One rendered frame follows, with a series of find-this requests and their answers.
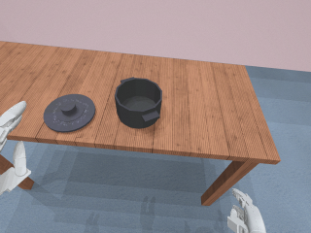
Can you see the table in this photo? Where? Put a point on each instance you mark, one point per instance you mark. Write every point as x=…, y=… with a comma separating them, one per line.
x=208, y=109

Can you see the knob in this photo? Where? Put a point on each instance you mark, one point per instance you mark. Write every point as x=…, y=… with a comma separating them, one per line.
x=68, y=107

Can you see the lid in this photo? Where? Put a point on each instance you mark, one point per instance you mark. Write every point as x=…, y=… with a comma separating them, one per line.
x=57, y=121

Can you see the left robot hand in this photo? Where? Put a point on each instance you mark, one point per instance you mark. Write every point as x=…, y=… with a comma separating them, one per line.
x=8, y=122

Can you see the pot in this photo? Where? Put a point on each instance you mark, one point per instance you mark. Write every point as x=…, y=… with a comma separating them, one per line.
x=138, y=102

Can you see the right robot hand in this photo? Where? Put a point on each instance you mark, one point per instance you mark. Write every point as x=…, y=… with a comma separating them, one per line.
x=245, y=221

